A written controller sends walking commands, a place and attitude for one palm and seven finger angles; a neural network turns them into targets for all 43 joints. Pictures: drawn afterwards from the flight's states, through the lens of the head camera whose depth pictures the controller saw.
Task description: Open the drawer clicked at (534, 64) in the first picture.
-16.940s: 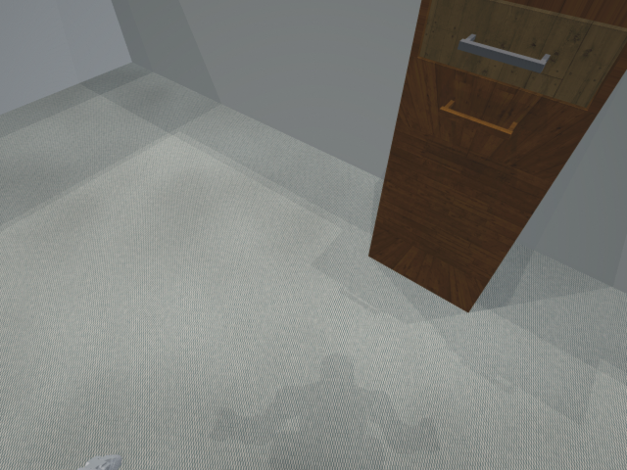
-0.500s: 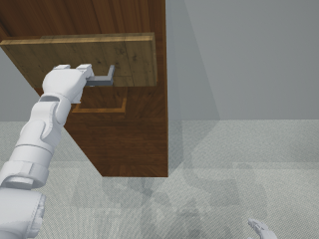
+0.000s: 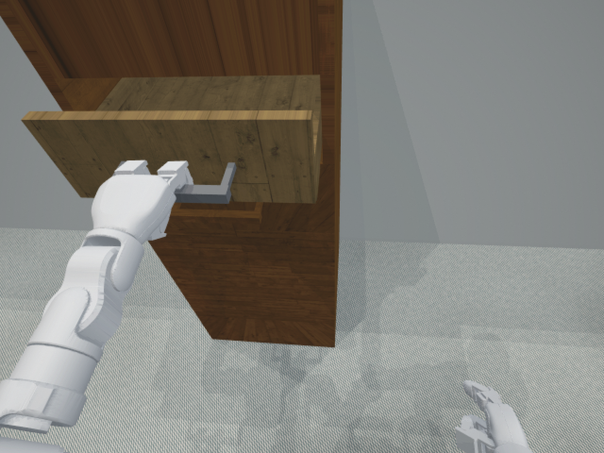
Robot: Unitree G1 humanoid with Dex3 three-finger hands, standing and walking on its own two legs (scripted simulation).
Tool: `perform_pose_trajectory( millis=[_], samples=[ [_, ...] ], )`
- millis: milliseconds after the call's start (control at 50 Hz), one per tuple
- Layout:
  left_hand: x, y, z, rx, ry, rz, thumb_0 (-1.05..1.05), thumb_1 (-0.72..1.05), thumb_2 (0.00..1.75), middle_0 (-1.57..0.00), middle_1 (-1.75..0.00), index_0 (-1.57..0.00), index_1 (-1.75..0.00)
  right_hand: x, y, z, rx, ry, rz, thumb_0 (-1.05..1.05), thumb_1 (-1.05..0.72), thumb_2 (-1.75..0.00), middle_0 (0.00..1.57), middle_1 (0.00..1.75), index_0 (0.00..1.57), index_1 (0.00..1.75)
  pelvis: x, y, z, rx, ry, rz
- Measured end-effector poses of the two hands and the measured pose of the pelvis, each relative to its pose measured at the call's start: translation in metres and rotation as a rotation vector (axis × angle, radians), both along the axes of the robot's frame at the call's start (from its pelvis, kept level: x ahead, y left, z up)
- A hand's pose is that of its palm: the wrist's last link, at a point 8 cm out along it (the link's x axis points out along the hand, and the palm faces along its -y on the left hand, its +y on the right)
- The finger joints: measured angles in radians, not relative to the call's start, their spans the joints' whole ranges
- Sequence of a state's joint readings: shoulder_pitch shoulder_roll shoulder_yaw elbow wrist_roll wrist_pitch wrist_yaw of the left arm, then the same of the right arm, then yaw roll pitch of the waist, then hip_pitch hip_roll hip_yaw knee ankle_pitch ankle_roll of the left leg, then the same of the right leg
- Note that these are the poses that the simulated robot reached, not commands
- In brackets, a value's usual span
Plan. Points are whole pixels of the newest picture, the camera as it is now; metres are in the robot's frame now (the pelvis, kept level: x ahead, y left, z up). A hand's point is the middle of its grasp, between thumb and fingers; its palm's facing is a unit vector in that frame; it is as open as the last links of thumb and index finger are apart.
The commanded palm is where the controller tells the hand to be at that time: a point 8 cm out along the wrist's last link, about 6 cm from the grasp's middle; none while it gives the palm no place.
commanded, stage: pull the drawer open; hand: left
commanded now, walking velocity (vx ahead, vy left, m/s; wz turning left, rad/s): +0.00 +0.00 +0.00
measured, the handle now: (170, 181) +0.42 +0.23 +0.14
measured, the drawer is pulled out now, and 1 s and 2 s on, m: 0.10 0.26 0.30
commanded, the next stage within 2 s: open the thumb to release the handle in 1.62 s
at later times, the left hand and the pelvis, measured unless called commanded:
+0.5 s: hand (142, 259) +0.31 +0.24 +0.11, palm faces +0.06 -0.06 -1.00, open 5.5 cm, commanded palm +0.25 +0.24 +0.18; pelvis +0.00 +0.00 +0.00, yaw -2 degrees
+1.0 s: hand (102, 352) +0.19 +0.23 +0.11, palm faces +0.06 -0.08 -0.99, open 5.5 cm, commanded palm +0.13 +0.24 +0.18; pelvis +0.00 +0.00 +0.00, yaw -1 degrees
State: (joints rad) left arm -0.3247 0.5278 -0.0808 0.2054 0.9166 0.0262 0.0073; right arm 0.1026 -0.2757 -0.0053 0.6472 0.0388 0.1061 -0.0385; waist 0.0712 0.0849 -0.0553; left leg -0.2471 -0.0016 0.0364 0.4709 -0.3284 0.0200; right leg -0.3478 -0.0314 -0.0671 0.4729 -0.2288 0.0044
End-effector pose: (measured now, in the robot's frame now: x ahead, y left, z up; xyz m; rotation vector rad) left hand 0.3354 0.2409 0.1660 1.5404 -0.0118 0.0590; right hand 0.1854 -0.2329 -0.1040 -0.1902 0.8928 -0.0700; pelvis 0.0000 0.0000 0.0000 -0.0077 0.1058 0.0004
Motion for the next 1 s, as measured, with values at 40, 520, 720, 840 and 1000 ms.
perform_pose_trajectory(
  millis=[40,520,720,840,1000],
  samples=[
    [0.001,0.0,0.001,-0.002,0.01,0.006,-0.01,0.76,0.84,-0.35,-1.35,-0.4,-1.33,0.005,0.004,0.004,0.006,-0.023,0.009,0.01,-0.9,-0.9,0.2,0.29,0.2,0.3,-0.002,-0.001,0.0,0.001,-0.005,0.003],
    [-0.057,-0.001,-0.001,-0.029,-0.017,-0.001,0.0,0.79,0.82,-0.3,-1.35,-0.37,-1.3,-0.037,-0.009,-0.006,0.017,0.041,-0.028,0.01,-0.9,-0.9,0.2,0.29,0.2,0.3,-0.004,0.001,0.002,0.003,-0.032,-0.026],
    [-0.109,-0.002,0.0,-0.043,-0.015,0.012,0.0,0.77,0.82,-0.31,-1.35,-0.38,-1.29,0.014,0.015,0.012,0.058,-0.09,0.06,0.01,-0.9,-0.9,0.2,0.29,0.19,0.3,0.001,0.001,0.002,-0.001,-0.055,-0.02],
    [-0.139,-0.004,0.0,-0.054,-0.017,0.03,0.01,0.76,0.82,-0.31,-1.34,-0.4,-1.3,0.039,0.031,0.024,0.069,-0.153,0.123,0.01,-0.9,-0.9,0.2,0.29,0.2,0.3,0.001,0.001,0.002,-0.005,-0.066,-0.011],
    [-0.169,-0.006,0.001,-0.055,-0.012,0.053,0.01,0.75,0.83,-0.32,-1.32,-0.41,-1.32,0.045,0.039,0.03,0.071,-0.176,0.157,0.01,-0.9,-0.9,0.2,0.3,0.2,0.3,0.0,-0.001,0.002,-0.009,-0.078,-0.011]
  ],
)
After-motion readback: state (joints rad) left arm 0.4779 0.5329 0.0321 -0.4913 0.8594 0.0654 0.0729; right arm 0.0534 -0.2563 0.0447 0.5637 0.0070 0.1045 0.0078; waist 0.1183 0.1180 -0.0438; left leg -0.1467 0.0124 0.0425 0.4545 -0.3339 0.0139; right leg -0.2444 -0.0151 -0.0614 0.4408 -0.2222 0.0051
